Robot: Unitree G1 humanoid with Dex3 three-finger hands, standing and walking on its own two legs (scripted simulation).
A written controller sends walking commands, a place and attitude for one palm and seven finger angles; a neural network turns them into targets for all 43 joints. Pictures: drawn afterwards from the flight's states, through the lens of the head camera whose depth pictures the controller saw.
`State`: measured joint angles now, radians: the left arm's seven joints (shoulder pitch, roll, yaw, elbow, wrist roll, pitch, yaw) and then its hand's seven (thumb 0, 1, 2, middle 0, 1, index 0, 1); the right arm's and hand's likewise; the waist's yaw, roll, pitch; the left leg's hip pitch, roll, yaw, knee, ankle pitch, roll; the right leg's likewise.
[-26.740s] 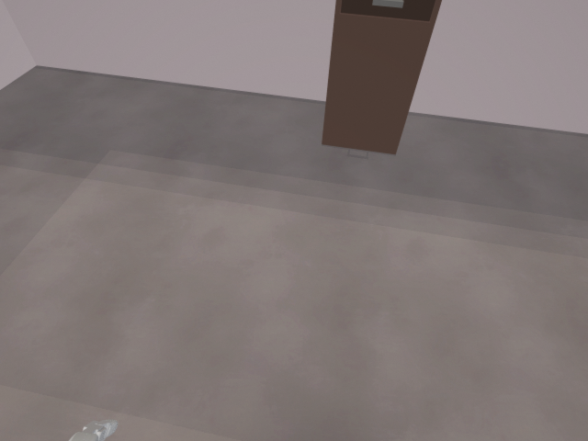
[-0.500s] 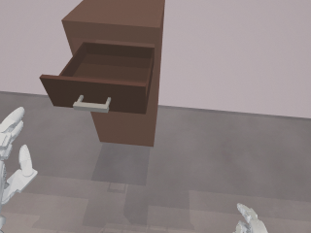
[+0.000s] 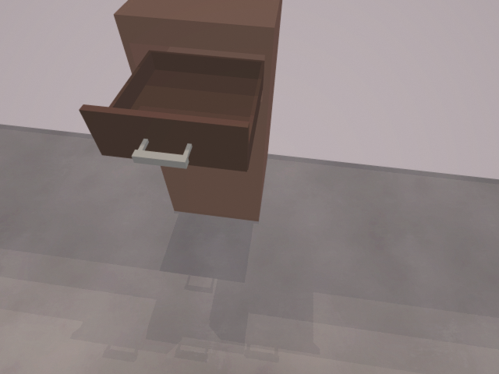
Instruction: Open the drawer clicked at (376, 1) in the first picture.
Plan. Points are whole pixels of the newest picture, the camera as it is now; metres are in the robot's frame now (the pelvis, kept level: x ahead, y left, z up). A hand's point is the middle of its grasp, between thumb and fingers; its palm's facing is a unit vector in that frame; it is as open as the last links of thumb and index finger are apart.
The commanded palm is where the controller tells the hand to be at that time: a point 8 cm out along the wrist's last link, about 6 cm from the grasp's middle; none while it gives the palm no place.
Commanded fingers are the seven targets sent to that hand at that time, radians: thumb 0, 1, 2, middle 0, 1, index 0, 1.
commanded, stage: let the arm hang, fingers relaxed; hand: left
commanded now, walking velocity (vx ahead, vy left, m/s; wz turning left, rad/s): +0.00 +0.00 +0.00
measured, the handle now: (163, 152) +0.55 +0.24 -0.01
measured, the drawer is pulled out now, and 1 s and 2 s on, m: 0.30 0.30 0.30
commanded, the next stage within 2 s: look to check the result in 0.58 s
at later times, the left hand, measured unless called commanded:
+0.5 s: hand out of the picture +0.02 +0.17 -0.17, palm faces +0.01 -0.98 -0.21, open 7.3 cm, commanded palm none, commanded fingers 0.00 0.90 0.90 -0.20 -0.30 -0.20 -0.30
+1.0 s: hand out of the picture +0.02 +0.17 -0.17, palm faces +0.01 -0.97 -0.22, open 7.4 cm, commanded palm none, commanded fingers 0.00 0.90 0.90 -0.20 -0.30 -0.20 -0.30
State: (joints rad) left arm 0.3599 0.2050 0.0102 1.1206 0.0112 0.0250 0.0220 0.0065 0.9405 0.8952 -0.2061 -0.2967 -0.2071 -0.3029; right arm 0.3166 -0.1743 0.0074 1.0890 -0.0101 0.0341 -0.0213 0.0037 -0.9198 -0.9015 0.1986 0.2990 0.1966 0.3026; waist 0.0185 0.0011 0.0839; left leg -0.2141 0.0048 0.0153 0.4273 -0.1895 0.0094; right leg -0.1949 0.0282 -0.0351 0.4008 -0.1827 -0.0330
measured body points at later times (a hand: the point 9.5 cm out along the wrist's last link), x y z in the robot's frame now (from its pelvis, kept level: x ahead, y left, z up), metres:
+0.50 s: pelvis +0.01 +0.00 +0.00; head +0.01 -0.01 +0.45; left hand +0.02 +0.22 -0.16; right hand -0.01 -0.20 -0.17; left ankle +0.03 +0.11 -0.74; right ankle +0.02 -0.10 -0.74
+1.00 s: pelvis +0.01 -0.01 +0.00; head +0.03 -0.02 +0.45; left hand +0.02 +0.22 -0.15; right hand +0.00 -0.23 -0.16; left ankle +0.03 +0.11 -0.74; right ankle +0.02 -0.10 -0.74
